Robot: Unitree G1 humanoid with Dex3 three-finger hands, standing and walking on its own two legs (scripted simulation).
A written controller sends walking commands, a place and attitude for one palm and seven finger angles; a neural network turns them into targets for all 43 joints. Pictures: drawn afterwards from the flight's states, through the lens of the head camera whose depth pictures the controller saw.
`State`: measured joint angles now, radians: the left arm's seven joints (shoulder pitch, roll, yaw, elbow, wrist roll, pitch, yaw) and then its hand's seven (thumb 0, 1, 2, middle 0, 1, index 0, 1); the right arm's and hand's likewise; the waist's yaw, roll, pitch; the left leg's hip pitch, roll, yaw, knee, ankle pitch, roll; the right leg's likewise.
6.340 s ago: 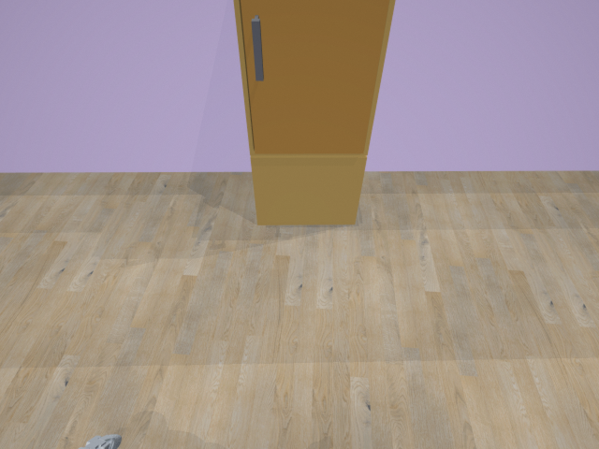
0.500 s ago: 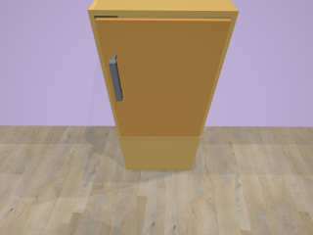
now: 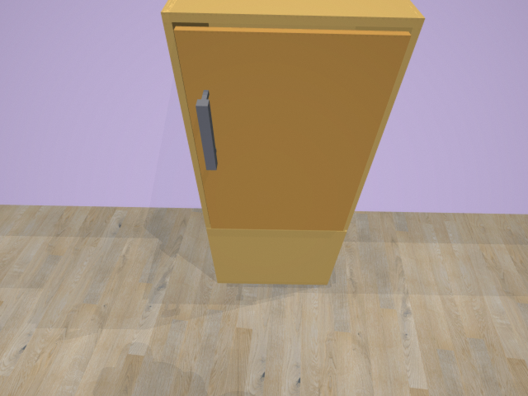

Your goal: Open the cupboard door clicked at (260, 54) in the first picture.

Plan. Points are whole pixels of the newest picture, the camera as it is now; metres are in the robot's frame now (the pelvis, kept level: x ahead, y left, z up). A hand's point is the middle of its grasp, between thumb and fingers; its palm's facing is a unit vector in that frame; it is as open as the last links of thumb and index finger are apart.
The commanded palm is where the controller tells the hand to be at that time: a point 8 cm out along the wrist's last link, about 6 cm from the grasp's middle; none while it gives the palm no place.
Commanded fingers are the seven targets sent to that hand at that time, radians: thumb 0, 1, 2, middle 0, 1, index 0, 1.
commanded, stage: shuffle to correct the standing spot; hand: left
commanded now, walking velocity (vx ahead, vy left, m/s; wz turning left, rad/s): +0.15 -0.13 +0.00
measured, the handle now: (208, 131) +0.61 +0.16 +0.05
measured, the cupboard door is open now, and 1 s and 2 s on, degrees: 0 0 0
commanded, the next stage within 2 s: come to a stop and stand still in 0.22 s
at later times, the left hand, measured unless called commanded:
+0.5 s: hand out of the picture +0.01 +0.10 -0.19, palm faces +0.08 -0.99 -0.12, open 7.4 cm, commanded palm none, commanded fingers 0.00 0.90 0.90 -0.20 -0.30 -0.20 -0.30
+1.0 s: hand out of the picture +0.11 +0.08 -0.16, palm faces +0.03 -0.96 -0.27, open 7.4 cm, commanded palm none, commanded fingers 0.00 0.90 0.90 -0.20 -0.30 -0.20 -0.30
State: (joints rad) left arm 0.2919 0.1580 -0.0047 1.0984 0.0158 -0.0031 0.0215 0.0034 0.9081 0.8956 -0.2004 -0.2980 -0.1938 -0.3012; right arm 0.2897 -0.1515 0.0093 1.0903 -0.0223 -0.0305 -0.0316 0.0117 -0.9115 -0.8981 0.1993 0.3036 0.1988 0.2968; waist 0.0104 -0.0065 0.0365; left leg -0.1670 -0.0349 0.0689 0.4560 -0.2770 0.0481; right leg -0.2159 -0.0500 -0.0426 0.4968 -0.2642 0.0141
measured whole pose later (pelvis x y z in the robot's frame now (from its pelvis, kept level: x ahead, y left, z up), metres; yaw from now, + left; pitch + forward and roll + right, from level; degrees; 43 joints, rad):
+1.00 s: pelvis +0.05 -0.10 -0.01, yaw +1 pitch -2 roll +1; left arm 0.27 0.16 0.01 0.91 0.03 -0.01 0.04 0.00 0.91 0.90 -0.20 -0.30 -0.20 -0.30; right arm 0.22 -0.21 -0.07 0.93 -0.02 0.05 0.00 0.01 -0.91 -0.90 0.20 0.30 0.20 0.30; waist -0.02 0.05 0.03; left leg -0.40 0.03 0.05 0.84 -0.40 0.00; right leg -0.27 0.00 -0.09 0.64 -0.35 -0.06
